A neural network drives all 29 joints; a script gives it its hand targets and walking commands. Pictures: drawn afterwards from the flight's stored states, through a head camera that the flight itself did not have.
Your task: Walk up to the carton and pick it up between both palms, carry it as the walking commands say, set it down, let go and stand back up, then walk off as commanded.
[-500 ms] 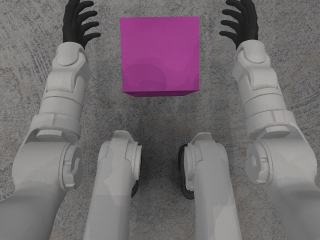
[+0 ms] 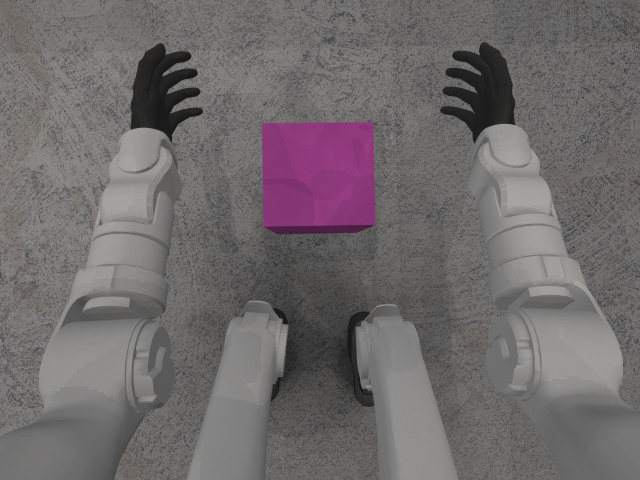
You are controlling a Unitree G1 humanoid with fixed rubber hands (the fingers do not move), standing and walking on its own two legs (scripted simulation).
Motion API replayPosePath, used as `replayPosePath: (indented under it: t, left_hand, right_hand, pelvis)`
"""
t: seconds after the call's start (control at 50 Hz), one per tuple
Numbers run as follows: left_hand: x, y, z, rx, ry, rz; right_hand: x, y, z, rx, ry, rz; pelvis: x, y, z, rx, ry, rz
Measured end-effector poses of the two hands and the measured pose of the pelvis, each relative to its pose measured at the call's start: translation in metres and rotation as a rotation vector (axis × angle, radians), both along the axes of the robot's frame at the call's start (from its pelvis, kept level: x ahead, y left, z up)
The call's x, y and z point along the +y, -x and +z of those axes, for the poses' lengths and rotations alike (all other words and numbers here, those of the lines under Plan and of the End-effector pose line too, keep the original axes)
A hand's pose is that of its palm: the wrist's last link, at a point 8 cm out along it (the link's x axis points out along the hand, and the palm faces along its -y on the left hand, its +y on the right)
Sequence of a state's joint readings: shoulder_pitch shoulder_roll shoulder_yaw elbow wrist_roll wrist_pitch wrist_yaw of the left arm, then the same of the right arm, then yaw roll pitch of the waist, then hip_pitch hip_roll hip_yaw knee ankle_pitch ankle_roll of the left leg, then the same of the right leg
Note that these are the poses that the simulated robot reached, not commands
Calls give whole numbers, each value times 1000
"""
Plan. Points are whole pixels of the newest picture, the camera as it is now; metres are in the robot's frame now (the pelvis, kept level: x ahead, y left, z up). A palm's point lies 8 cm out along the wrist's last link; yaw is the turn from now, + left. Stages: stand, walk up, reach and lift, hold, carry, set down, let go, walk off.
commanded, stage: set down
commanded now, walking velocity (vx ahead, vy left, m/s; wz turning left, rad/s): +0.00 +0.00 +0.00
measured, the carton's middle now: (317, 187) +0.48 +0.01 -0.43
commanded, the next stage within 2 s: let go in 0.40 s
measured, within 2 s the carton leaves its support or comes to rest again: neither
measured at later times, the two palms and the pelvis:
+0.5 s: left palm (100, 81) +0.49 +0.19 +0.01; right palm (553, 84) +0.50 -0.18 +0.00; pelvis +0.03 +0.00 +0.12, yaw +0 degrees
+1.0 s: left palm out of the picture +0.34 +0.22 +0.10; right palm out of the picture +0.35 -0.22 +0.10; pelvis +0.09 +0.00 +0.19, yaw +0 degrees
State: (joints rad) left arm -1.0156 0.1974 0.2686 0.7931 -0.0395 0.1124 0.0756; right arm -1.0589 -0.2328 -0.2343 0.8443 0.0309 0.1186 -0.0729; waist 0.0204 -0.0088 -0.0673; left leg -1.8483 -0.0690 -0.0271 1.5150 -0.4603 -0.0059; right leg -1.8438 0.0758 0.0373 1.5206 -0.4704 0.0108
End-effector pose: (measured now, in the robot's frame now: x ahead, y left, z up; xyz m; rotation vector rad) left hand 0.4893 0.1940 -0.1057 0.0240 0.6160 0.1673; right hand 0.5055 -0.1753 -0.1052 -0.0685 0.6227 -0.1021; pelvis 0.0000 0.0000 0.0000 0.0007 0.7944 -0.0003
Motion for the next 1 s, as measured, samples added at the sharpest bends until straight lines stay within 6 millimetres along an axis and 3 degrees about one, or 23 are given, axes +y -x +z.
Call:
replayPosePath:
  t: [0.32,0.42,0.54,0.62,0.7,0.84,1.0]
  left_hand:
    - [2,1,98,2,1,-17]
    - [0,0,111,18,-9,-24]
    - [-2,5,110,42,-39,-40]
    - [1,22,108,77,-72,-71]
    - [10,49,121,113,-107,-109]
    - [26,102,165,163,-113,-132]
    - [31,147,208,161,-94,-119]
  right_hand:
    - [0,2,98,3,-1,18]
    - [0,2,110,19,6,25]
    - [-2,9,108,41,31,31]
    - [-7,26,106,68,62,33]
    - [-13,53,117,93,97,52]
    - [-27,105,159,130,96,57]
    - [-46,151,205,138,93,54]
  pelvis:
    - [3,-20,93,-37,3,-1]
    - [3,-27,112,-41,2,1]
    - [2,-33,122,-37,4,0]
    - [1,-39,129,-49,3,-2]
    - [1,-48,140,-94,1,-5]
    - [0,-67,168,-230,0,-4]
    - [-1,-86,193,-404,0,4]
